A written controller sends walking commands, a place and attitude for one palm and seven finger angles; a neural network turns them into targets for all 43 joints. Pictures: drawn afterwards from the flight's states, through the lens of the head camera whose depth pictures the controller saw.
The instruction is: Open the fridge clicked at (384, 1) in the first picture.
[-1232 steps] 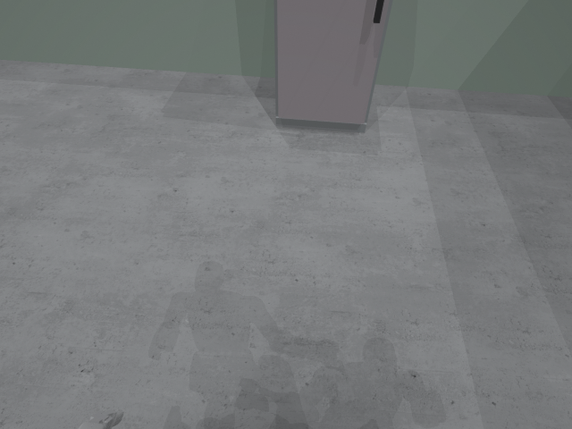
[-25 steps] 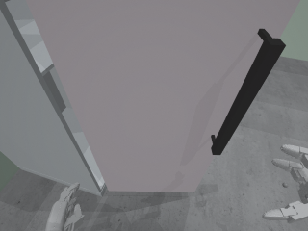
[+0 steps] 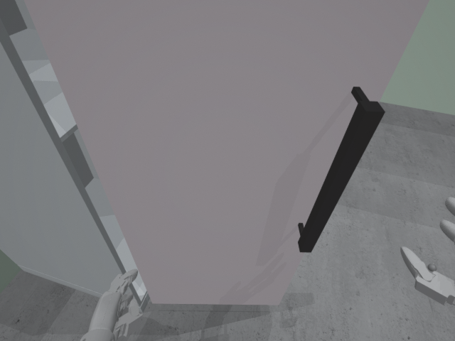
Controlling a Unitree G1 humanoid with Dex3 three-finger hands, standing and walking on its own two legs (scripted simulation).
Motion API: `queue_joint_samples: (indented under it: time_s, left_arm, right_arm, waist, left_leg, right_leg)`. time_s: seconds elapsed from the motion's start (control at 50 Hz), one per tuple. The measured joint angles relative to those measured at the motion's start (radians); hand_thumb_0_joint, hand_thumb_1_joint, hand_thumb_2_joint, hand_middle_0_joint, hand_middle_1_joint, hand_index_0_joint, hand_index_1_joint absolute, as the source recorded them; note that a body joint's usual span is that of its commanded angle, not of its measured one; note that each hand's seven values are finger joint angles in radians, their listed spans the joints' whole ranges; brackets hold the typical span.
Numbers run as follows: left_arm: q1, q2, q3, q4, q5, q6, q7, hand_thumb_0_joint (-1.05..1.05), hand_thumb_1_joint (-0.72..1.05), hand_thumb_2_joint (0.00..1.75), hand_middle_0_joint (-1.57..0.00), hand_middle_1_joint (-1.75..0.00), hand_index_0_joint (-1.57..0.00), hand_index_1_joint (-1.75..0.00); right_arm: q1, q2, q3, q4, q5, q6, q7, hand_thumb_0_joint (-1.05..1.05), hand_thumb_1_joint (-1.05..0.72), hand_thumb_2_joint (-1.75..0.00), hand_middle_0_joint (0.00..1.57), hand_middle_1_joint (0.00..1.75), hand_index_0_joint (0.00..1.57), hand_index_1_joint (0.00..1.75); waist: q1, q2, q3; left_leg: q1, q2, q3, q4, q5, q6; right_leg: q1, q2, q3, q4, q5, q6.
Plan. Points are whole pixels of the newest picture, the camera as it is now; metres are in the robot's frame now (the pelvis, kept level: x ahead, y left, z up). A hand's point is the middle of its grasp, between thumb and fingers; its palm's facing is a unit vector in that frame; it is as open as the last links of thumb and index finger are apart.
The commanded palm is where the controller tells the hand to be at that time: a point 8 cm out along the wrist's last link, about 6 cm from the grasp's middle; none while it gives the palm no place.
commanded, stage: draw the hand back to the body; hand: right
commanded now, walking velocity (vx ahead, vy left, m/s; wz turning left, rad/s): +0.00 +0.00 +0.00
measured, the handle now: (325, 185) +0.38 -0.19 +0.08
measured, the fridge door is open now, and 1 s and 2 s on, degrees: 73 73 73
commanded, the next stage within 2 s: step back with the hand held close in 0.52 s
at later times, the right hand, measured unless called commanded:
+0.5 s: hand (430, 268) +0.18 -0.26 +0.15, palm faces +0.49 +0.79 -0.37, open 7.4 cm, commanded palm +0.13 -0.29 +0.17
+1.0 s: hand (451, 286) +0.16 -0.27 +0.15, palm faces +0.39 +0.79 -0.48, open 7.4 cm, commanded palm +0.10 -0.31 +0.17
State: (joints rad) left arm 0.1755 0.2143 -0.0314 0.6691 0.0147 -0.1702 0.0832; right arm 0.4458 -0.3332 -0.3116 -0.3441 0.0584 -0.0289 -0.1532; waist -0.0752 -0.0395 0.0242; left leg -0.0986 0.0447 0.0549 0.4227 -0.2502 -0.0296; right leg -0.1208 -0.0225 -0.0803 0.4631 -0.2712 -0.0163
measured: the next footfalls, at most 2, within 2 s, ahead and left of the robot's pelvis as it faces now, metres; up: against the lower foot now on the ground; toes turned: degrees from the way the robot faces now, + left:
right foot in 1.88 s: -0.08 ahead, -0.12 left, +0.00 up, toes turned -6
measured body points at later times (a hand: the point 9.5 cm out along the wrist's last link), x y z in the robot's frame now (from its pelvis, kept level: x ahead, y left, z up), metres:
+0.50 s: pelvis -0.01 +0.02 +0.00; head -0.02 +0.03 +0.45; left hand +0.18 +0.25 -0.08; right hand +0.15 -0.30 +0.17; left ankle -0.01 +0.14 -0.74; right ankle -0.01 -0.10 -0.74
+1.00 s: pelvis -0.04 -0.01 +0.00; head -0.03 +0.00 +0.45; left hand +0.14 +0.23 -0.08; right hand +0.13 -0.31 +0.17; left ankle -0.01 +0.14 -0.74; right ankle -0.01 -0.10 -0.74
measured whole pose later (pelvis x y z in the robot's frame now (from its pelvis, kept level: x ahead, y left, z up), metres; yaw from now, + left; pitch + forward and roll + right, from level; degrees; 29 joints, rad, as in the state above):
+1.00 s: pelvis -0.04 -0.01 +0.00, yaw +1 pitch -1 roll +1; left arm 0.17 0.24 0.00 0.57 0.00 -0.01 0.11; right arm 0.55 -0.41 -0.37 -0.48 0.06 -0.08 -0.15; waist -0.03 -0.03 0.03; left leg -0.26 0.04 0.03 0.47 -0.20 -0.04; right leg -0.27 -0.03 -0.10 0.52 -0.23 -0.04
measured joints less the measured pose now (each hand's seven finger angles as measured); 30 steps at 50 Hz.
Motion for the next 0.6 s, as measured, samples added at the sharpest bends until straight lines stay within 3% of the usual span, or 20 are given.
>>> queue_joint_samples:
  time_s: [0.28, 0.6]
  left_arm:
    - [0.005, 0.015, 0.020, 0.013, -0.001, 0.031, -0.007, 0.01, 0.91, 0.90, -0.21, -0.30, -0.20, -0.30]
    - [0.011, 0.018, 0.035, 0.026, -0.001, 0.016, 0.003, 0.01, 0.91, 0.90, -0.21, -0.30, -0.20, -0.30]
  right_arm:
    - [-0.005, -0.009, -0.049, -0.042, 0.009, -0.020, 0.010, 0.01, -0.79, -0.85, 0.21, 0.36, 0.21, 0.37]
    - [0.012, -0.007, -0.034, -0.035, 0.008, -0.035, 0.008, 0.02, -0.89, -0.90, 0.21, 0.30, 0.21, 0.31]
  waist:
    - [0.000, -0.009, 0.017]
    - [0.006, -0.008, 0.024]
  left_leg:
    - [0.038, -0.015, 0.001, -0.043, 0.023, 0.011]
    - [0.053, -0.032, 0.004, -0.050, 0.030, 0.026]
  right_leg:
    - [0.039, -0.012, 0.000, -0.042, 0.023, 0.010]
    - [0.053, -0.029, 0.004, -0.047, 0.031, 0.024]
